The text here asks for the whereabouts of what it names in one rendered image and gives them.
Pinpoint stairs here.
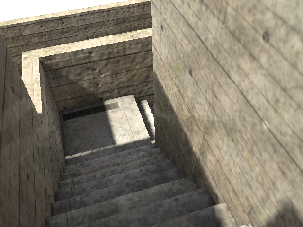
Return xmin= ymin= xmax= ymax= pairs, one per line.
xmin=45 ymin=143 xmax=252 ymax=227
xmin=136 ymin=99 xmax=155 ymax=144

